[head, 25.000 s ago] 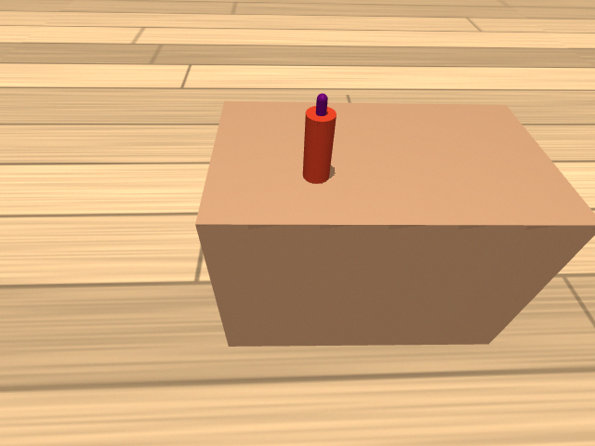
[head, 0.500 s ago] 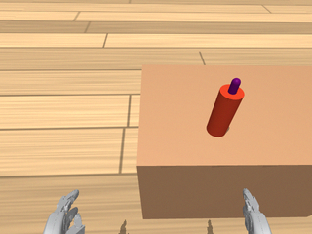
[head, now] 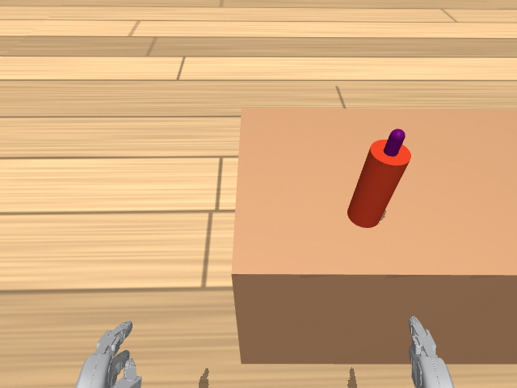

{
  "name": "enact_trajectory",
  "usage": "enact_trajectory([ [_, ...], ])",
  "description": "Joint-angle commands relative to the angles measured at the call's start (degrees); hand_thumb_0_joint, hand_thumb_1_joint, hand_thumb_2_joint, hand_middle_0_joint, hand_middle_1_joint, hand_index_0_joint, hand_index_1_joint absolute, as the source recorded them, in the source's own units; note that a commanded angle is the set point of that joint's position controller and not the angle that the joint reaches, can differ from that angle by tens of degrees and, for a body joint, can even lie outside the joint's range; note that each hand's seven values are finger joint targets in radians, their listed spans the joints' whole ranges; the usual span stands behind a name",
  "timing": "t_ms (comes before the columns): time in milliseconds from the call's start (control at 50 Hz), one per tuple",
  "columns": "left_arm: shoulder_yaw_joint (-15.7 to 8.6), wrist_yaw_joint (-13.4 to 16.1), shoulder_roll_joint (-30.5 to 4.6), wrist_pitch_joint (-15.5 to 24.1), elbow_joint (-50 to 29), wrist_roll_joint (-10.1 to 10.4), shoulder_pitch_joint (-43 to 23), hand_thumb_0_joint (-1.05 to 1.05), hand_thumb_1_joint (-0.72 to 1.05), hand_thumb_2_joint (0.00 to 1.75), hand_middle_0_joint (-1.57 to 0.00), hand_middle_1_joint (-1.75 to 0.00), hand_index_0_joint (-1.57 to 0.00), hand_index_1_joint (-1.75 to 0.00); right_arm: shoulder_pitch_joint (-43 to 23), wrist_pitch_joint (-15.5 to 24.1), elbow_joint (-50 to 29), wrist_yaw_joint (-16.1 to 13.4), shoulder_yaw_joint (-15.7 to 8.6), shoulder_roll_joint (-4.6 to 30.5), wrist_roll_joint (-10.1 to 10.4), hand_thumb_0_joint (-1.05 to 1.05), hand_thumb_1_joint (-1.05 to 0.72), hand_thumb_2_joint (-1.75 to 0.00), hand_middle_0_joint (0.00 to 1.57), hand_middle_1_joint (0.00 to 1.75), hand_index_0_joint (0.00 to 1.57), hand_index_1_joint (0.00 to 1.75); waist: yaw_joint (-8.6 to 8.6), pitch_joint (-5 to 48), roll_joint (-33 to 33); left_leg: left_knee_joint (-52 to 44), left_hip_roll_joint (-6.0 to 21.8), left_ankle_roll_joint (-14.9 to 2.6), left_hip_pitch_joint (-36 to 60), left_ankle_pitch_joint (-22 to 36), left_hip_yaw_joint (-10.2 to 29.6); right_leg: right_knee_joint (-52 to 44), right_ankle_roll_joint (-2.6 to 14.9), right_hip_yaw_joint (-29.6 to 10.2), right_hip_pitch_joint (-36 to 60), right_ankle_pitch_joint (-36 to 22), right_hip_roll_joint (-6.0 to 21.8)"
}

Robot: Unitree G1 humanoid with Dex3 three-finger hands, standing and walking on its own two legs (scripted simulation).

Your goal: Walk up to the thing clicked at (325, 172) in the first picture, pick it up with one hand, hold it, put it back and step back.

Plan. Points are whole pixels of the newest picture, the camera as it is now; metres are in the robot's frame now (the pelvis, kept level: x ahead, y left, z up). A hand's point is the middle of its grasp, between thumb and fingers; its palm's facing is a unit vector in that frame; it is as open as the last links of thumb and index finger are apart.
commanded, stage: home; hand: right
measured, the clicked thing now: (379, 178) +0.50 -0.22 +0.05
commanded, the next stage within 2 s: stand in 0.48 s
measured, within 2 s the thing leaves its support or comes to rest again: neither
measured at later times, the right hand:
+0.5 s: hand out of the picture +0.12 -0.25 -0.11, palm faces -0.03 +0.93 -0.38, open 17.3 cm
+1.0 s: hand out of the picture +0.05 -0.24 -0.10, palm faces +0.01 +0.94 -0.34, open 9.6 cm
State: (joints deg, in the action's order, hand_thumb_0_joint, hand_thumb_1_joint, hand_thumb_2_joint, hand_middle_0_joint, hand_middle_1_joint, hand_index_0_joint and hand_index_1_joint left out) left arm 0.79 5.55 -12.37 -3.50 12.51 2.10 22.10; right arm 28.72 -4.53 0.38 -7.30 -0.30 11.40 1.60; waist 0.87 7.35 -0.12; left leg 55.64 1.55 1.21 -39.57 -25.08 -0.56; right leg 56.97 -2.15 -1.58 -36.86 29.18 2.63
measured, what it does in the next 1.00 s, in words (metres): rises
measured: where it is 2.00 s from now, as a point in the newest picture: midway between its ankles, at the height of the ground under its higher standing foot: outside the picture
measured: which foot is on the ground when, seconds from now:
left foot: down 0.00-1.00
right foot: down 0.00-1.00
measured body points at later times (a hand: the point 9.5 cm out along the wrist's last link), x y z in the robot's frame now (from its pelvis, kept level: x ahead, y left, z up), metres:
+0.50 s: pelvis +0.00 +0.00 +0.02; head +0.02 -0.01 +0.47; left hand +0.11 +0.29 -0.09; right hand +0.12 -0.29 -0.08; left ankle +0.03 +0.13 -0.68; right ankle -0.01 -0.14 -0.68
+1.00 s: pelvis +0.00 +0.01 +0.06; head -0.01 +0.01 +0.51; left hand +0.06 +0.30 -0.08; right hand +0.05 -0.29 -0.07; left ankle +0.03 +0.13 -0.68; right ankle -0.01 -0.14 -0.68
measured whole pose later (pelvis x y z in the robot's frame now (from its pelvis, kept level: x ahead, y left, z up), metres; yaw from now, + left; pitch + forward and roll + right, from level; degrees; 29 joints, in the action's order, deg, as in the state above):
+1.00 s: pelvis +0.00 +0.01 +0.06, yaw -1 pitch -4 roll +0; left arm -0.2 0.3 -19.0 -0.1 63.0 -1.3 9.4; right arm 10.0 1.1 63.6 -0.8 -0.4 18.0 -1.1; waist 0.1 -2.9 0.8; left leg 26.5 1.9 0.8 -10.5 -12.1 -1.5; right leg 25.9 -2.3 -1.3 -7.4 14.5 2.2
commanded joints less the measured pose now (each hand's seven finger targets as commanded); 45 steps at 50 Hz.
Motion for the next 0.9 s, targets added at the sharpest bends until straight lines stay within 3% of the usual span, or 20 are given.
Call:
enact_trajectory([
  [0, -3.2, 1.3, -6.6, 5.0, -2.7, 0.0, -4.1, 0.00, 0.90, 0.90, -0.20, -0.30, -0.20, -0.30, -0.3, 2.0, -11.4, -1.2, -2.3, 5.2, -0.5, 0.00, 0.55, -0.06, 0.05, 0.05, 0.05, 0.05, 0.45, 2.6, 1.7, -9.7, -1.6, -1.17, 5.6, 6.2, -2.4, -10.2, 2.44, 2.5, 0.9, -8.0, -2.1],
  [60, -3.6, 1.9, -7.0, 6.2, -0.6, -0.3, -5.8, 0.00, 0.90, 0.90, -0.20, -0.30, -0.20, -0.30, -1.5, 1.1, -13.9, -1.7, -3.6, 6.7, -0.5, 0.00, 0.53, -0.06, 0.05, 0.06, 0.05, 0.06, 0.35, 5.4, 1.4, -9.7, -1.7, -1.04, 7.9, 9.6, -2.6, -9.5, 2.33, 2.2, 2.5, -11.6, -2.1],
  [80, -3.4, 1.9, -6.9, 6.7, 0.6, -0.2, -6.3, 0.00, 0.90, 0.90, -0.20, -0.30, -0.20, -0.30, 0.8, 0.3, -10.3, -1.7, -2.9, 5.6, -0.7, 0.00, 0.54, -0.06, 0.05, 0.05, 0.05, 0.05, 0.21, 4.0, 0.9, -9.4, -1.7, -0.99, 7.8, 10.4, -2.8, -9.6, 2.27, 2.1, 2.0, -12.5, -2.0],
  [100, -3.7, 2.1, -7.1, 7.1, 1.2, -0.4, -6.4, 0.00, 0.90, 0.90, -0.20, -0.30, -0.20, -0.30, -0.5, -0.1, -12.2, -1.8, -2.6, 5.6, -0.7, 0.00, 0.53, -0.06, 0.05, 0.06, 0.05, 0.06, 0.64, 5.2, 1.6, -9.6, -1.7, -0.99, 8.1, 11.5, -2.6, -9.3, 2.21, 2.1, 3.0, -13.5, -2.1],
  [120, -3.7, 2.4, -7.0, 7.3, 2.0, -0.5, -6.6, 0.00, 0.90, 0.90, -0.20, -0.30, -0.20, -0.30, -2.4, 0.1, -13.7, -1.9, -3.1, 6.5, -0.6, 0.00, 0.53, -0.06, 0.05, 0.06, 0.05, 0.06, 0.57, 4.9, 1.8, -9.8, -1.6, -0.89, 8.6, 11.6, -2.5, -9.2, 2.17, 2.3, 3.2, -13.4, -2.1],
  [160, -3.7, 2.7, -7.0, 8.2, 3.1, -0.6, -7.1, 0.00, 0.90, 0.90, -0.20, -0.30, -0.20, -0.30, -1.0, -1.1, -10.9, -2.0, -1.9, 5.0, -0.9, 0.00, 0.52, -0.07, 0.06, 0.06, 0.06, 0.06, 1.14, 4.6, 0.2, -10.1, -1.9, -0.82, 8.0, 10.5, -2.8, -9.5, 2.31, 1.9, 3.1, -12.4, -1.9],
  [200, -3.7, 2.9, -6.7, 8.9, 3.7, -0.8, -7.4, 0.00, 0.90, 0.90, -0.20, -0.30, -0.20, -0.30, -2.2, -1.3, -13.3, -2.2, -3.3, 6.3, -0.9, 0.00, 0.54, -0.06, 0.05, 0.05, 0.05, 0.05, 0.42, 5.9, 0.6, -10.6, -1.8, -0.74, 9.5, 10.9, -2.6, -9.6, 2.24, 2.1, 3.8, -12.6, -2.1],
  [220, -4.7, -0.3, -17.3, 7.5, 17.7, -8.5, -11.3, 0.00, 0.90, 0.90, -0.20, -0.30, -0.20, -0.30, -10.1, 2.9, 6.8, 1.2, -5.4, 18.5, -8.2, 0.00, 0.49, -0.09, 0.06, 0.06, 0.06, 0.06, -0.62, -0.8, -3.0, -10.5, 2.2, -4.98, 16.7, 14.0, 3.3, -9.9, 5.38, -1.3, 8.3, -17.9, 0.4],
  [240, -5.6, -1.4, -16.3, 6.8, 19.0, -8.9, -10.0, 0.00, 0.90, 0.90, -0.20, -0.30, -0.20, -0.30, -8.8, 4.4, 15.0, 2.8, -5.7, 16.7, -7.9, 0.00, 0.48, -0.09, 0.06, 0.06, 0.06, 0.06, -0.38, 1.3, -2.2, -10.8, 3.2, -6.57, 17.4, 12.6, 4.4, -10.3, 6.30, -0.7, 8.8, -15.5, 0.2],
  [260, -5.6, -2.0, -15.7, 6.3, 19.3, -8.4, -10.7, 0.00, 0.90, 0.90, -0.20, -0.30, -0.20, -0.30, -8.6, 5.5, 16.8, 3.6, -5.4, 17.2, -7.7, 0.00, 0.50, -0.08, 0.06, 0.06, 0.06, 0.06, -0.31, -1.4, -3.3, -12.7, 3.2, -7.18, 14.8, 12.3, 5.3, -9.9, 6.72, -0.7, 8.4, -12.7, -0.4],
  [300, -5.0, -3.3, -15.0, 6.2, 21.3, -6.3, -10.6, 0.00, 0.90, 0.90, -0.20, -0.30, -0.20, -0.30, -9.9, 7.0, 21.2, 4.8, -4.4, 16.7, -6.3, 0.00, 0.55, -0.05, 0.05, 0.05, 0.05, 0.05, 0.28, -1.1, -3.7, -13.4, 3.9, -6.68, 16.6, 14.7, 5.8, -11.5, 6.56, -0.8, 10.8, -12.6, -0.5],
  [340, -5.2, -4.3, -15.9, 6.1, 23.5, -5.3, -10.8, 0.00, 0.90, 0.90, -0.20, -0.30, -0.20, -0.30, -13.0, 7.3, 24.9, 5.6, -4.2, 17.1, -4.8, 0.00, 0.50, -0.08, 0.06, 0.06, 0.06, 0.06, 0.46, -2.1, -2.5, -14.2, 3.7, -6.18, 15.6, 12.0, 6.2, -14.0, 6.12, -1.3, 12.0, -11.9, -0.7],
  [420, -5.4, -4.8, -17.2, 6.2, 27.7, -5.2, -12.4, 0.00, 0.90, 0.90, -0.20, -0.30, -0.20, -0.30, -15.7, 7.2, 32.5, 6.0, -4.3, 16.4, -4.5, 0.00, 0.54, -0.06, 0.05, 0.05, 0.05, 0.05, -0.68, -3.1, 3.9, -11.9, 1.3, -5.12, 17.8, 12.0, 2.7, -19.9, 7.00, -6.8, 13.2, -15.1, 2.3],
  [560, -5.1, -4.4, -18.0, 5.5, 34.3, -4.2, -12.7, 0.00, 0.90, 0.90, -0.20, -0.30, -0.20, -0.30, -16.6, 7.1, 43.8, 6.2, -4.3, 18.3, -4.2, 0.00, 0.50, -0.08, 0.06, 0.06, 0.06, 0.06, -0.65, -5.4, 1.8, -20.0, 3.2, -5.11, 22.7, 14.5, 5.1, -23.1, 5.80, -4.9, 15.9, -15.7, 1.5],
  [600, -4.9, -4.4, -18.0, 5.4, 36.4, -4.0, -11.6, 0.00, 0.90, 0.90, -0.20, -0.30, -0.20, -0.30, -17.3, 7.1, 46.3, 6.1, -4.1, 18.7, -3.9, 0.00, 0.34, -0.24, 0.20, 0.22, 0.20, 0.22, -0.17, -5.1, 0.7, -21.6, 3.7, -4.96, 23.7, 15.2, 5.4, -24.6, 5.49, -4.5, 18.6, -17.4, 1.8],
  [620, -4.8, -4.4, -18.4, 5.3, 37.4, -4.0, -11.8, 0.00, 0.90, 0.90, -0.20, -0.30, -0.20, -0.30, -17.5, 7.1, 47.6, 6.0, -3.9, 18.5, -3.7, 0.00, 0.26, -0.32, 0.20, 0.30, 0.20, 0.30, -0.44, -5.4, 1.4, -22.3, 3.6, -4.53, 24.2, 16.3, 5.1, -25.6, 5.47, -4.7, 19.2, -18.2, 2.2],
  [760, -4.0, -4.1, -18.3, 4.7, 43.0, -3.2, -12.5, 0.00, 0.90, 0.90, -0.20, -0.30, -0.20, -0.30, -18.4, 7.0, 55.3, 5.7, -3.1, 19.5, -3.3, 0.00, -0.30, -0.88, 0.20, 0.30, 0.20, 0.30, -0.66, -6.8, -0.5, -29.8, 5.1, -3.64, 27.7, 19.7, 5.5, -31.1, 4.36, -3.7, 25.2, -21.2, 2.3],
  [880, -3.4, -4.4, -18.2, 4.8, 46.4, -3.0, -13.8, 0.00, 0.90, 0.90, -0.20, -0.30, -0.20, -0.30, -19.6, 6.9, 59.5, 5.8, -2.5, 19.3, -2.9, 0.00, -0.78, -0.90, 0.20, 0.30, 0.20, 0.30, -0.70, -8.9, -1.0, -35.1, 5.4, -2.69, 29.0, 16.6, 5.5, -35.4, 3.80, -3.6, 27.3, -18.7, 2.8],
])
